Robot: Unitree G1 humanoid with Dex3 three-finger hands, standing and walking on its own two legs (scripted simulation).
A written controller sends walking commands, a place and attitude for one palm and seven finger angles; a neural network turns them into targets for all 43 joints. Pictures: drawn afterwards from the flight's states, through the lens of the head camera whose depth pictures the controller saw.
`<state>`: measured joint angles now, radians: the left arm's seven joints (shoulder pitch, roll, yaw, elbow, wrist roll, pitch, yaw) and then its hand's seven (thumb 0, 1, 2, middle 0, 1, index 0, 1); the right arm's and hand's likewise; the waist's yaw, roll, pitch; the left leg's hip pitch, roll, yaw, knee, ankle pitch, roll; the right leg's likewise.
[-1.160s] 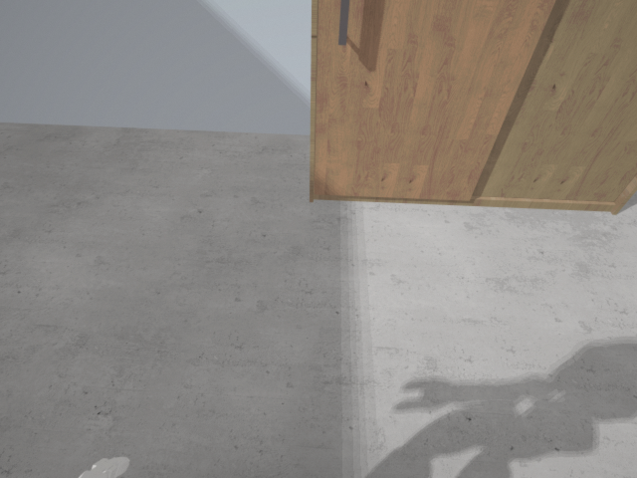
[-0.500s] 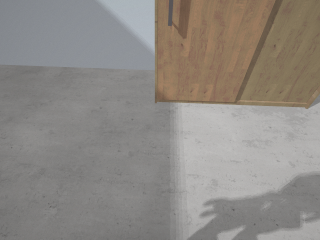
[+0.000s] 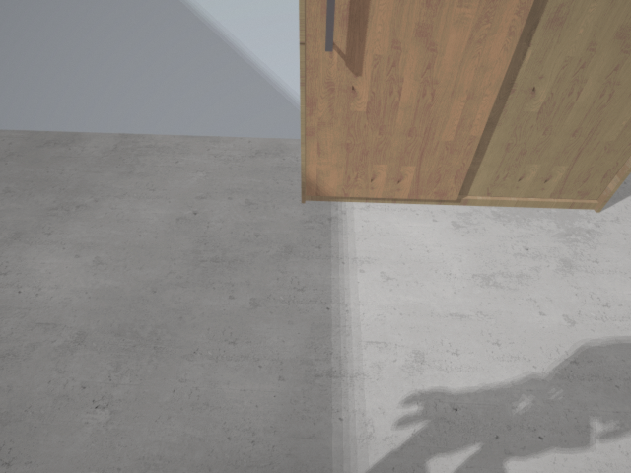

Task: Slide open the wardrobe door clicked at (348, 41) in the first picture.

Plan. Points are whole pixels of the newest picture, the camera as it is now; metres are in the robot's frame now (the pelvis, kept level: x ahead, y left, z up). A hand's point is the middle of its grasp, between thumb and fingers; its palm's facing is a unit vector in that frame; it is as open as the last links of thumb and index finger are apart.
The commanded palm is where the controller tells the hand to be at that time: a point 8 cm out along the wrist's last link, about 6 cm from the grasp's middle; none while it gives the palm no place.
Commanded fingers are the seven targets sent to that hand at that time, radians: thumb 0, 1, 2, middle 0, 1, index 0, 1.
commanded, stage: look at it before walking up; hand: left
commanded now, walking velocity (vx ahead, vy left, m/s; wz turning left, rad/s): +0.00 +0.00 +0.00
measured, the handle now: (330, 6) +1.39 +0.03 +0.09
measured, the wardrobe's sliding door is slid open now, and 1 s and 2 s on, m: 0.00 0.00 0.00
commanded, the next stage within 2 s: walk to a spot facing it in 0.28 s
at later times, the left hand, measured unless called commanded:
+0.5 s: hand out of the picture +0.07 +0.24 -0.16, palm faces -0.04 -0.95 -0.32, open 7.4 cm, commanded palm none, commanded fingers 0.00 0.90 0.90 -0.20 -0.30 -0.20 -0.30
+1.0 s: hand out of the picture +0.08 +0.12 -0.16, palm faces -0.09 -0.98 -0.16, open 7.4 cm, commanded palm none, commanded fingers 0.00 0.90 0.90 -0.20 -0.30 -0.20 -0.30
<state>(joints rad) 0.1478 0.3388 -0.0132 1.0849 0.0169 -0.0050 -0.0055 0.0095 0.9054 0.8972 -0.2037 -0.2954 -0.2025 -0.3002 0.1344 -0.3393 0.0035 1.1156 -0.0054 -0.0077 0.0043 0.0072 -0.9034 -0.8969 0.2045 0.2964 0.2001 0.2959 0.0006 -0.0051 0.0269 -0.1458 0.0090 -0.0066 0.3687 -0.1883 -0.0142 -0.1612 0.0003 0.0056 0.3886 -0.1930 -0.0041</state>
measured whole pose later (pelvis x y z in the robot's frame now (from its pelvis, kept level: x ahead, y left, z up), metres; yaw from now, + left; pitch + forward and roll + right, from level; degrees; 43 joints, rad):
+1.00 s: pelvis +0.16 -0.04 +0.00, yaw -10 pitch +1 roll +1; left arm 0.51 0.10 0.01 1.14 0.03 -0.07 0.01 0.01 0.91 0.90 -0.20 -0.30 -0.20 -0.30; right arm 0.19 -0.19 -0.05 1.06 -0.02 -0.01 0.02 0.01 -0.91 -0.90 0.20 0.30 0.20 0.30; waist 0.03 0.01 0.03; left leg -0.60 0.10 0.09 1.03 -0.23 -0.03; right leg 0.02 0.04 0.01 0.31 -0.34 -0.06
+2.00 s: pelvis +0.60 -0.15 -0.01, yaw -20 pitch -1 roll -1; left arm 0.19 0.17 0.05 1.04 0.03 -0.06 0.02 -0.01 0.94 0.90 -0.20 -0.30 -0.20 -0.30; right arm 0.28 -0.14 -0.05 1.06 -0.01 -0.01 -0.02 0.01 -0.91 -0.90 0.20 0.30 0.19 0.29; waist -0.05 0.02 0.06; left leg -0.52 0.13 0.07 1.03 -0.33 -0.03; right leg -0.21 -0.01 -0.19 0.46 -0.24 -0.06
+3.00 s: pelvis +0.67 -0.17 +0.00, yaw +3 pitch +0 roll +1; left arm 0.35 0.17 0.04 1.03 0.04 -0.04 0.01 0.01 0.91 0.90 -0.20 -0.30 -0.20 -0.30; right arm 0.19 -0.22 -0.07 1.02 -0.02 0.05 0.03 0.01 -0.91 -0.90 0.20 0.30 0.19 0.29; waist 0.06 -0.01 0.04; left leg -0.33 0.05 0.06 0.77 -0.43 -0.04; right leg -0.16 -0.11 -0.19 0.44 -0.27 0.01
